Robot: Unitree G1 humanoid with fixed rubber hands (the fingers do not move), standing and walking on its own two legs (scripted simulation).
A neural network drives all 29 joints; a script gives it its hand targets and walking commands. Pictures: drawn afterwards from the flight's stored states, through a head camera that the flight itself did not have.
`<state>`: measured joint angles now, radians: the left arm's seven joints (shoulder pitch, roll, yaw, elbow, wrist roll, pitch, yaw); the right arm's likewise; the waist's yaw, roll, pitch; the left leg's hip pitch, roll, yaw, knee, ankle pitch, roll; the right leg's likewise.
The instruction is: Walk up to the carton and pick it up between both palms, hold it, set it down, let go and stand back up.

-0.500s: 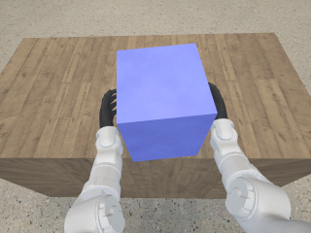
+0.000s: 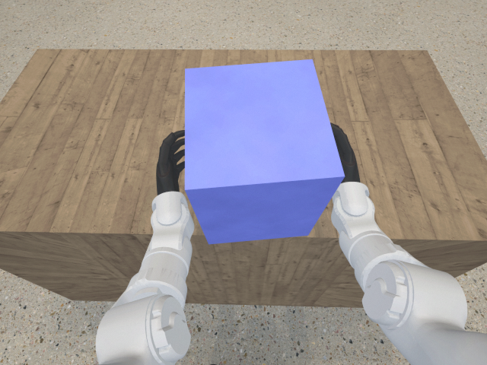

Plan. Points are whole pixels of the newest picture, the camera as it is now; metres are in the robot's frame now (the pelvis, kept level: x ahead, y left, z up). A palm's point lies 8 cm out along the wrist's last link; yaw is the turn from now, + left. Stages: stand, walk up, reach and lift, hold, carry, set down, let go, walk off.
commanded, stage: reach and lift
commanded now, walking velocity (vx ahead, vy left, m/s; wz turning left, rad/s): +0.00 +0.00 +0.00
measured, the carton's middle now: (254, 162) +0.46 +0.03 +0.04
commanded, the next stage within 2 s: none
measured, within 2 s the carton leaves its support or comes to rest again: leaves its support in 0.64 s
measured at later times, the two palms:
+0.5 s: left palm (171, 187) +0.40 +0.17 +0.04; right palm (345, 174) +0.43 -0.12 +0.05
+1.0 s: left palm (133, 133) +0.40 +0.18 +0.18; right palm (364, 125) +0.41 -0.11 +0.19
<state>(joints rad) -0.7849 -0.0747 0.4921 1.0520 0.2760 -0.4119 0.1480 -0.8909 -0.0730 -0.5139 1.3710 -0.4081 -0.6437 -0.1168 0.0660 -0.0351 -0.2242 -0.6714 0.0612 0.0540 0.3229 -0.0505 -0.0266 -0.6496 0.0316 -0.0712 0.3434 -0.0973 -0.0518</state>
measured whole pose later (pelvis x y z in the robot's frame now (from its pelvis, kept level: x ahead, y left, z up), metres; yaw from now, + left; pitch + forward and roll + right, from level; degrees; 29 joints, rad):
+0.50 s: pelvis +0.01 +0.01 +0.00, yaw +0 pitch +22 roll -1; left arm -0.72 -0.04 0.31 1.09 0.07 -0.35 0.20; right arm -0.86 -0.11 -0.13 1.37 -0.10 -0.50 -0.14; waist 0.05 0.02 -0.28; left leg -0.69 0.07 0.04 0.41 -0.11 -0.02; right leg -0.64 0.04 -0.08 0.37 -0.12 -0.04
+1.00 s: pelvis -0.01 +0.01 +0.01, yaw +3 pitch +5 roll -1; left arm -0.85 0.06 0.23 0.85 0.03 0.22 0.18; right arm -0.90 -0.09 -0.10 1.00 0.13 0.10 -0.16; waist -0.02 -0.01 -0.20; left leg -0.39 0.04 -0.01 0.43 -0.14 -0.02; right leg -0.32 0.02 -0.10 0.39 -0.17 -0.03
